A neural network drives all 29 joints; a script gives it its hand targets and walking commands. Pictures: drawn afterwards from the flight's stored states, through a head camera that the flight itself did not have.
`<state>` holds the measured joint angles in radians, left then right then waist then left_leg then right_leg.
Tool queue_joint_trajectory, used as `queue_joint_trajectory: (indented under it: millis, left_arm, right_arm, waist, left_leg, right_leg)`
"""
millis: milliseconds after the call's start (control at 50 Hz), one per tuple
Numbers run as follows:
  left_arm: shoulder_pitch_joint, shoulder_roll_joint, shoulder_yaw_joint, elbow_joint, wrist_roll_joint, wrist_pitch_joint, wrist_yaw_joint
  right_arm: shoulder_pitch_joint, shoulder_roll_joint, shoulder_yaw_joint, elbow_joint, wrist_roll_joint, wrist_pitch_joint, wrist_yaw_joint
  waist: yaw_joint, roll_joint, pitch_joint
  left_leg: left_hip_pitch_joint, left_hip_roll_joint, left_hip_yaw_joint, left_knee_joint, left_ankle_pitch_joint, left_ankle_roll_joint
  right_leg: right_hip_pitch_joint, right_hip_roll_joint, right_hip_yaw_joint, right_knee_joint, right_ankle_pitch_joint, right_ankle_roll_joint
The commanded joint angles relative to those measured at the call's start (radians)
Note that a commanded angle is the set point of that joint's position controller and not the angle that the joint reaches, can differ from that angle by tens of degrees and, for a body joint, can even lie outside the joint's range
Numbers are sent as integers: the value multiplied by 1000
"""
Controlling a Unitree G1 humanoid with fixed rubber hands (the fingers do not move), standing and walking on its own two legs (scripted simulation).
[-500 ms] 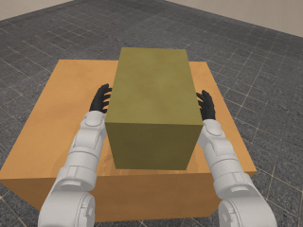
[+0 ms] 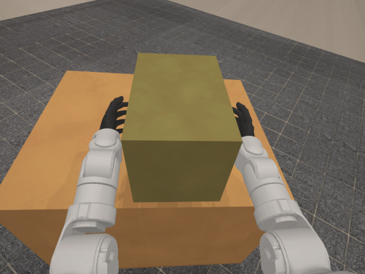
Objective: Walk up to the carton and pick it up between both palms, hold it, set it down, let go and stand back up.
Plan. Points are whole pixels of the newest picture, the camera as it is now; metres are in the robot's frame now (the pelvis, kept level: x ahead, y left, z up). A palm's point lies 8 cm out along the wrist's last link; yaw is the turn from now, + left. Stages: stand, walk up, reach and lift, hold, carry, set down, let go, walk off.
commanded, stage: reach and lift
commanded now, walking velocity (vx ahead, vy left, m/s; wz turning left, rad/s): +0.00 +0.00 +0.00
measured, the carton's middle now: (177, 124) +0.44 +0.00 +0.09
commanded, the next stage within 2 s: hold in 0.78 s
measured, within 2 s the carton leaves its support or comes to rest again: neither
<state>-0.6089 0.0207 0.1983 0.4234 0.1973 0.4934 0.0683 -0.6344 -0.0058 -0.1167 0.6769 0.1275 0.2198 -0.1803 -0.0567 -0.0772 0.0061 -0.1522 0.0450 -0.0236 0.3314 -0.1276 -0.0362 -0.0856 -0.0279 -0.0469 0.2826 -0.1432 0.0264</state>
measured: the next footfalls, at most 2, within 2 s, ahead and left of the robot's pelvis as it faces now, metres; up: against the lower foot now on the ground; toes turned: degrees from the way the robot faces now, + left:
none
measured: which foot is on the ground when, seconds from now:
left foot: down 0.00-1.00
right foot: down 0.00-1.00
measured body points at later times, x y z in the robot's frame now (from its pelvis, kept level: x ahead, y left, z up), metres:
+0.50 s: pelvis +0.02 +0.00 +0.00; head +0.00 +0.03 +0.45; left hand +0.39 +0.15 +0.14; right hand +0.39 -0.15 +0.14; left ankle +0.04 +0.14 -0.75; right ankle +0.01 -0.14 -0.75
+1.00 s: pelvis +0.01 +0.00 +0.00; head -0.03 +0.03 +0.45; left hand +0.38 +0.15 +0.17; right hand +0.38 -0.15 +0.16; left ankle +0.04 +0.14 -0.75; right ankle +0.01 -0.14 -0.75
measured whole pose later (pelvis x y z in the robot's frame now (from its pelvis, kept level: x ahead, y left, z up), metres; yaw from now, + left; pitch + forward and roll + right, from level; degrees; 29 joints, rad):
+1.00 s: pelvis +0.01 +0.00 +0.00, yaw +0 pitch -5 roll -1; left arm -0.55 -0.04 0.23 0.14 0.24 0.65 0.05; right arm -0.59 -0.06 -0.02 0.46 0.20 0.35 -0.21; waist -0.06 -0.04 0.01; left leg -0.09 0.03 -0.03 0.33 -0.15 -0.03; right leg -0.03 -0.03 -0.03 0.27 -0.15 0.03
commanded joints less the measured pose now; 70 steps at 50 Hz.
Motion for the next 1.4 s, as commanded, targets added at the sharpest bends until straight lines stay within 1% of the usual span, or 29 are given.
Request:
queue_joint_trajectory:
  millis: [0,20,60,100,200,220,340,440,520,540,560,580,620,660,700,720,740,780,800,820,940,1020,1060,1080,1180,1200,1280,1300,1380]
  left_arm:
    - [-743,-818,-623,-354,-186,-104,-115]
    - [-738,-826,-636,-349,-182,-105,-109]
    - [-644,-780,-588,-320,-170,-89,-102]
    - [-615,-739,-491,-202,-105,-51,-122]
    - [-590,-700,-445,-288,-86,-10,-152]
    - [-580,-706,-466,-299,-85,-7,-155]
    - [-611,-780,-644,-501,-181,-19,-140]
    - [-553,-762,-665,-522,-179,11,-130]
    - [-568,-678,-545,-469,-120,48,-165]
    - [-555,-685,-537,-441,-104,62,-170]
    - [-560,-659,-510,-400,-90,71,-180]
    - [-583,-661,-491,-426,-86,70,-190]
    - [-579,-684,-515,-440,-112,66,-192]
    - [-606,-715,-588,-519,-139,58,-181]
    - [-650,-727,-591,-506,-136,54,-168]
    - [-604,-733,-589,-454,-140,68,-165]
    - [-625,-717,-559,-431,-129,74,-168]
    - [-615,-729,-549,-416,-121,82,-167]
    - [-627,-712,-550,-450,-134,79,-168]
    - [-627,-700,-544,-466,-126,79,-164]
    - [-610,-674,-479,-382,-98,100,-180]
    - [-685,-690,-489,-431,-98,93,-186]
    - [-664,-655,-439,-328,-70,112,-185]
    - [-713,-686,-486,-425,-92,101,-189]
    - [-655,-720,-555,-455,-130,106,-181]
    - [-670,-718,-574,-476,-136,101,-178]
    - [-654,-730,-594,-506,-156,95,-156]
    - [-648,-729,-607,-518,-151,101,-160]
    - [-653,-669,-517,-431,-113,113,-169]
  right_arm:
    - [-851,668,509,-493,131,-84,93]
    - [-844,661,511,-498,131,-80,94]
    - [-806,634,543,-523,147,-57,91]
    - [-813,606,510,-437,114,-20,93]
    - [-767,600,524,-434,118,-7,78]
    - [-791,603,544,-480,128,-15,76]
    - [-779,615,604,-645,186,-25,59]
    - [-706,581,603,-697,194,9,51]
    - [-685,586,570,-578,153,52,48]
    - [-681,586,556,-568,153,55,54]
    - [-660,570,523,-499,139,71,55]
    - [-696,600,538,-517,130,65,55]
    - [-750,613,571,-590,162,41,50]
    - [-748,601,576,-609,181,34,45]
    - [-778,601,561,-599,173,36,54]
    - [-844,593,564,-669,183,26,54]
    - [-816,581,544,-589,170,42,59]
    - [-862,593,544,-623,162,27,63]
    - [-821,585,539,-614,153,34,61]
    - [-833,587,570,-651,166,34,60]
    - [-852,599,562,-596,149,56,54]
    - [-813,621,519,-498,142,53,62]
    - [-839,575,481,-452,133,64,66]
    - [-811,608,489,-456,129,59,67]
    - [-856,612,546,-583,181,43,55]
    - [-857,605,546,-588,189,45,53]
    - [-835,583,563,-613,209,51,54]
    - [-795,579,559,-578,204,61,55]
    - [-822,570,520,-555,169,79,58]
  waist:
    - [-50,172,-646]
    - [-39,191,-633]
    - [-6,105,-592]
    - [15,64,-421]
    - [24,12,-375]
    - [36,32,-411]
    - [-28,127,-591]
    - [-60,131,-573]
    - [-16,71,-387]
    - [-4,75,-362]
    - [-25,76,-291]
    - [-1,49,-313]
    - [2,64,-383]
    - [-39,114,-464]
    - [-25,142,-453]
    - [-33,131,-462]
    - [-21,114,-401]
    - [2,115,-437]
    - [-25,78,-445]
    - [10,67,-483]
    - [2,34,-437]
    - [4,82,-407]
    - [-15,92,-306]
    - [-20,93,-349]
    - [-38,114,-462]
    - [-40,151,-457]
    - [-37,135,-468]
    - [-48,157,-456]
    - [-27,94,-354]
  left_leg:
    - [299,-90,-2,54,293,-36]
    - [307,-86,-7,56,310,-40]
    - [277,-83,-12,51,323,-23]
    - [222,-82,7,-4,157,8]
    - [219,-89,24,-22,213,9]
    - [234,-94,31,-11,243,10]
    - [335,-95,-6,78,435,-35]
    - [333,-91,-23,90,452,-45]
    - [219,-97,-2,2,197,2]
    - [217,-90,7,-13,198,-3]
    - [204,-91,14,-27,136,0]
    - [206,-92,25,-38,120,9]
    - [215,-100,19,-11,179,8]
    - [288,-104,15,24,326,-22]
    - [258,-99,7,24,269,-18]
    - [261,-95,-1,31,275,-17]
    - [233,-90,6,15,217,-8]
    - [238,-83,13,2,178,2]
    - [246,-84,12,-5,186,2]
    - [240,-88,17,5,213,7]
    - [241,-96,31,-16,154,22]
    - [220,-85,28,-30,129,15]
    - [194,-91,34,-41,79,26]
    - [221,-94,31,-36,95,18]
    - [276,-93,11,26,285,-5]
    - [283,-101,19,34,272,-14]
    - [295,-89,-3,40,343,-21]
    - [305,-85,-4,41,321,-28]
    - [212,-85,11,-5,172,-3]
  right_leg:
    - [56,90,-16,2,237,14]
    - [25,93,-17,1,224,12]
    - [50,98,-2,-7,269,15]
    - [19,85,0,-36,107,20]
    - [119,96,-9,-29,193,25]
    - [103,96,-5,-24,223,25]
    - [116,105,-19,4,393,31]
    - [87,109,-13,1,425,26]
    - [93,89,8,-24,247,26]
    - [90,97,-10,-29,214,26]
    - [83,83,-6,-47,168,24]
    - [103,83,0,-40,181,32]
    - [153,81,-6,-18,265,32]
    - [138,101,-17,-9,324,28]
    - [102,103,-18,-23,235,23]
    - [102,97,-21,-25,246,21]
    - [76,99,-14,-32,183,18]
    - [67,97,-13,-36,142,13]
    - [93,97,-24,-32,158,18]
    - [116,97,-14,-21,190,20]
    - [121,91,-12,-32,167,26]
    - [102,91,-13,-29,113,20]
    - [75,84,-17,-53,47,14]
    - [84,86,-15,-44,62,20]
    - [143,99,-17,-20,221,17]
    - [109,97,-19,-19,209,18]
    - [85,110,-21,-21,224,14]
    - [76,101,-26,-26,208,13]
    - [72,99,-18,-39,118,14]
